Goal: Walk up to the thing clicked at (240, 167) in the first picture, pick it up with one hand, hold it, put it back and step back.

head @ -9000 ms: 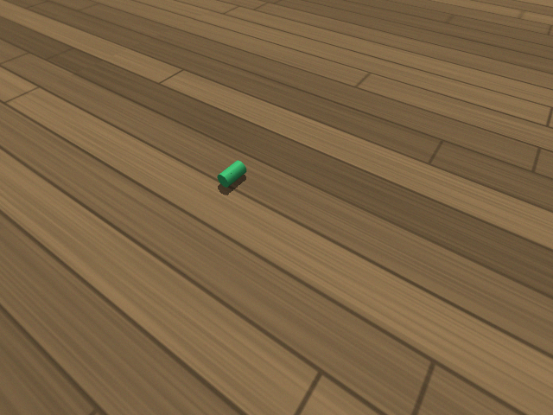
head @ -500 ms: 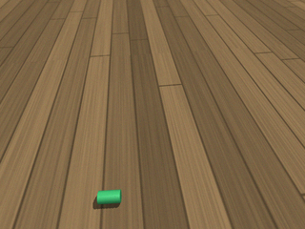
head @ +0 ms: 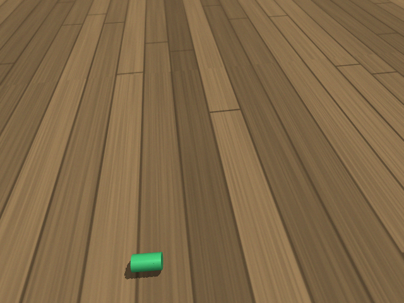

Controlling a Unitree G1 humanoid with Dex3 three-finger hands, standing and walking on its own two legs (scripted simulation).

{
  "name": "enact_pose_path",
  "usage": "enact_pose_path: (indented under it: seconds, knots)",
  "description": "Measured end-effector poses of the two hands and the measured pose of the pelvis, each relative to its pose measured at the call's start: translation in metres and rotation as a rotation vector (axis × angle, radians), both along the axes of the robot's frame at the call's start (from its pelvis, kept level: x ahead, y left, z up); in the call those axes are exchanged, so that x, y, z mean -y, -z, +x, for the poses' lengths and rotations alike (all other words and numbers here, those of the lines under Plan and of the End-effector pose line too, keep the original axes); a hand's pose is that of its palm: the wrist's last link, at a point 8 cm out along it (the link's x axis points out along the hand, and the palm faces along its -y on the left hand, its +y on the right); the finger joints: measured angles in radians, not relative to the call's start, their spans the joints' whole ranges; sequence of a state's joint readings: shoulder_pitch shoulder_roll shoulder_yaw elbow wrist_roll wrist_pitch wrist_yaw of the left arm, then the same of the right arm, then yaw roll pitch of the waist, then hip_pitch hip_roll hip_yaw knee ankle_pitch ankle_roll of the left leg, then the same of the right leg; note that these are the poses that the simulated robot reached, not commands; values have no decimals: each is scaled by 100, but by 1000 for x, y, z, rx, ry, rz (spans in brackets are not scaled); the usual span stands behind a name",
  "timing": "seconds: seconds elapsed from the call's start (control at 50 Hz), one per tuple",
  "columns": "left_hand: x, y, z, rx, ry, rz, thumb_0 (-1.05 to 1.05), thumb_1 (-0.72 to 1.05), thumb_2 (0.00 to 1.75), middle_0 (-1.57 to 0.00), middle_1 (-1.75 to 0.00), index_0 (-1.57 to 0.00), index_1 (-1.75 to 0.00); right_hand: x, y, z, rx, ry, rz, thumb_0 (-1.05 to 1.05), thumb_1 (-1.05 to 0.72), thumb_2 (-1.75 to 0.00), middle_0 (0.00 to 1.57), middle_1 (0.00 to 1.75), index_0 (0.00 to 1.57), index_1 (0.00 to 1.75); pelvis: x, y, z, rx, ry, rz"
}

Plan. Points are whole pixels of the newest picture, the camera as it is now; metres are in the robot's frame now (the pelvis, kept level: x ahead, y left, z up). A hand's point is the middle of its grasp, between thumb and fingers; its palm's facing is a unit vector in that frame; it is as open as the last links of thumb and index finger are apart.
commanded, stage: walk up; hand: left
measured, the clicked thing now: (147, 262) +0.43 +0.28 -0.74
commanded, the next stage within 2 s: stand in 0.76 s
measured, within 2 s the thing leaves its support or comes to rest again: neither
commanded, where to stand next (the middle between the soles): +0.05 +0.03 m, yaw +1 degrees
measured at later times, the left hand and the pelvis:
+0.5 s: hand out of the picture +0.07 +0.26 -0.15, palm faces -0.04 -0.91 -0.41, open 7.4 cm; pelvis -0.01 +0.00 +0.00, yaw -1 degrees
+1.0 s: hand out of the picture +0.07 +0.24 -0.15, palm faces -0.06 -0.94 -0.34, open 7.4 cm; pelvis -0.02 -0.01 +0.00, yaw -1 degrees
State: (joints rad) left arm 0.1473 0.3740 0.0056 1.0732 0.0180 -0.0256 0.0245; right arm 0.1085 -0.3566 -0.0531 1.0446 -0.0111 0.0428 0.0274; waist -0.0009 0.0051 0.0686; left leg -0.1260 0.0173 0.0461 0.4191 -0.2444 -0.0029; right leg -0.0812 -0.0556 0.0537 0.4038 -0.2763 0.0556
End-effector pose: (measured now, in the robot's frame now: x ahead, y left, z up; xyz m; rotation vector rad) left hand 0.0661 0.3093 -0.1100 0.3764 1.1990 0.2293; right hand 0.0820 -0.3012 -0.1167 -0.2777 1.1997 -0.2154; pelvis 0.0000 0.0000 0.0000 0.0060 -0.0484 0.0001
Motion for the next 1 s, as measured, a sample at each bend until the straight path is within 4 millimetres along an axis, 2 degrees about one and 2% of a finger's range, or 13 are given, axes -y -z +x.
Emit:
enact_pose_path:
  seconds: [0.2, 0.78, 1.0]
  knots:
    - [4, 0, 2, 3, 12, 0, 1, 90, 90, -20, -30, -20, -30, 5, -1, 1, 7, 7, -4, 1, -90, -90, 20, 30, 21, 30, 2, 0, -2, 2, 4, -1]
    - [3, 0, -3, -6, 26, -1, 1, 90, 90, -20, -30, -20, -30, 5, 2, -26, -22, 35, -2, 1, -90, -90, 20, 30, 21, 30, 1, 1, -9, 7, 19, 1]
    - [20, 5, -2, -10, 31, -63, 1, 90, 90, -20, -30, -20, -30, 1, -4, -31, -23, 18, -7, 1, -90, -90, 20, 30, 21, 30, 5, -5, -16, 3, 11, -2]
